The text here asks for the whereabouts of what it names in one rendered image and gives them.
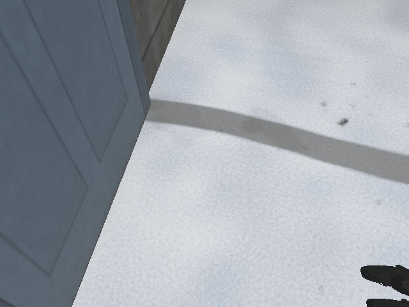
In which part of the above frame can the right robot hand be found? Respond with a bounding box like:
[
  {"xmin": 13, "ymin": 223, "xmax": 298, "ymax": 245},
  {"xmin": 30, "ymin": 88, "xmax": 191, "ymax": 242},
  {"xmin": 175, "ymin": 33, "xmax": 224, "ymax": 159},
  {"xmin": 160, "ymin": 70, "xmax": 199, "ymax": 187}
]
[{"xmin": 360, "ymin": 265, "xmax": 409, "ymax": 307}]

